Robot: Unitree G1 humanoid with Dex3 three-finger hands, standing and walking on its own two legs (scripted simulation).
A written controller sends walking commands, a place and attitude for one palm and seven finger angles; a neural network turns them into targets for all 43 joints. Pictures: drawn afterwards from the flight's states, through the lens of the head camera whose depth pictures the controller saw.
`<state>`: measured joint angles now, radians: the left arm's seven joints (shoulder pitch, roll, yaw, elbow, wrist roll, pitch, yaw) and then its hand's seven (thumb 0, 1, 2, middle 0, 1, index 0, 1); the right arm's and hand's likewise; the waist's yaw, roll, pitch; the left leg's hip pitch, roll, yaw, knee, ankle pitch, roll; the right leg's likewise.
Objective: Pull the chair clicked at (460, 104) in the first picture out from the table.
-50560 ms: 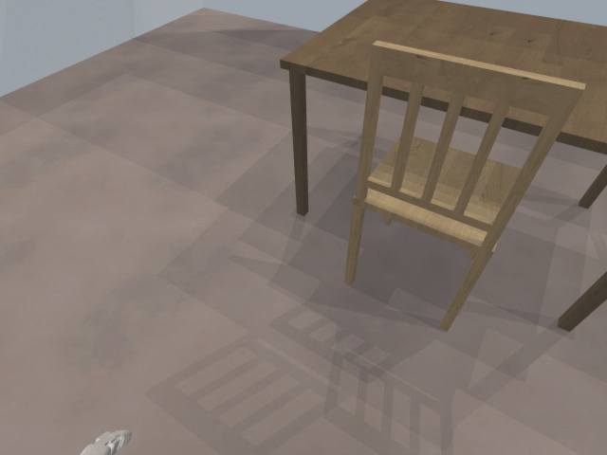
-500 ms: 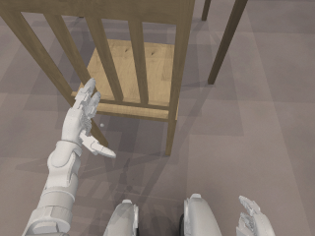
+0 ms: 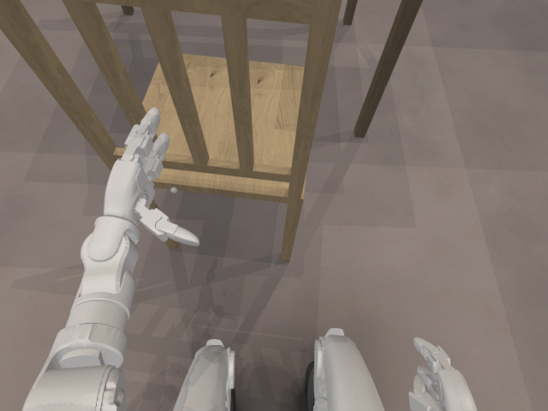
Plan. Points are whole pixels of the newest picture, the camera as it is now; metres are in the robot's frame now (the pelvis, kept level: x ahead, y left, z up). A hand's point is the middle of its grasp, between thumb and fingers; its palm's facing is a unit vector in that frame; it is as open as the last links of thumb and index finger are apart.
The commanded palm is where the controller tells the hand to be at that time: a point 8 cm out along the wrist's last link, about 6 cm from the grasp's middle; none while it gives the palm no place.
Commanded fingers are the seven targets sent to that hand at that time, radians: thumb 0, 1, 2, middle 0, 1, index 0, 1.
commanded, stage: push the fingers through the gap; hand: left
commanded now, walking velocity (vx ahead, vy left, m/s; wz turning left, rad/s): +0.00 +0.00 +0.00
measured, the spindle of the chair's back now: (184, 103) +0.55 +0.14 +0.06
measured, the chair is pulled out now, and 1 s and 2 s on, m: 0.30 0.30 0.30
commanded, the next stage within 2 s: hook a spindle and tug to test in 1.36 s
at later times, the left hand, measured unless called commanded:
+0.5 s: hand (187, 161) +0.46 +0.13 +0.04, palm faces -0.14 -0.99 -0.06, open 17.0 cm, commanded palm +0.44 +0.18 +0.04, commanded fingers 0.00 -0.50 0.30 -0.06 -0.08 -0.06 -0.08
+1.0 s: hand (198, 134) +0.50 +0.12 +0.04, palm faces -0.12 -0.99 -0.05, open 16.9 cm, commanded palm +0.48 +0.18 +0.04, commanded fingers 0.00 -0.50 0.30 -0.06 -0.08 -0.06 -0.08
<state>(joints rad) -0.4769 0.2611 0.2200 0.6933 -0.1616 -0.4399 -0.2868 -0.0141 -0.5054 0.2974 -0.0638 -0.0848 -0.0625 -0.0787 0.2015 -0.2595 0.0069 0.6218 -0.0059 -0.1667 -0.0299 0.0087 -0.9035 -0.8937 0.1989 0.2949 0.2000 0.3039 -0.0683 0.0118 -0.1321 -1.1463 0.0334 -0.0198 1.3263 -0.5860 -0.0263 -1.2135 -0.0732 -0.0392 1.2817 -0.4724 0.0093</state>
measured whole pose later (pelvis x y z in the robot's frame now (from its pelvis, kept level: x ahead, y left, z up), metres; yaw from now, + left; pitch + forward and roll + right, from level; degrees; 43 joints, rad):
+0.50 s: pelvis +0.00 +0.00 +0.00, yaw -1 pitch +25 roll +0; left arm -0.66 0.29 0.26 0.89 -0.10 -0.46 -0.23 -0.01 -0.50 0.30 -0.06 -0.08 -0.06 -0.08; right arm 0.26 -0.26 0.00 0.65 -0.03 -0.12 0.00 0.01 -0.90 -0.89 0.20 0.29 0.20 0.30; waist -0.11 0.02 -0.14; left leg -1.17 0.04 -0.01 1.32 -0.58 -0.02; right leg -1.24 -0.07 -0.03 1.27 -0.46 0.01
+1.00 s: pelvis -0.01 +0.00 -0.01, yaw -1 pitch +27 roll -1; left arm -0.90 0.37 0.34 1.11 -0.05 -0.49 -0.21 -0.01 -0.50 0.30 -0.06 -0.08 -0.06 -0.08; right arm 0.28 -0.27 0.01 0.65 -0.05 -0.12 0.01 0.01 -0.90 -0.89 0.20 0.29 0.20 0.30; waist -0.17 0.03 -0.13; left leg -1.25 0.05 -0.02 1.36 -0.58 -0.02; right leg -1.32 -0.06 -0.03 1.30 -0.45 0.01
